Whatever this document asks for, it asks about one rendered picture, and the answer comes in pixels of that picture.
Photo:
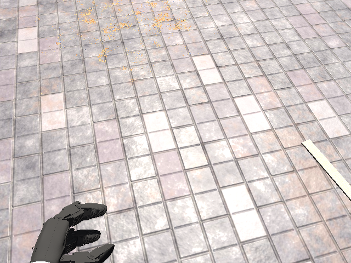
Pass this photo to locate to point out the robot left hand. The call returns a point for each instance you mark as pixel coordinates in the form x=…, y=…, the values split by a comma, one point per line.
x=57, y=238

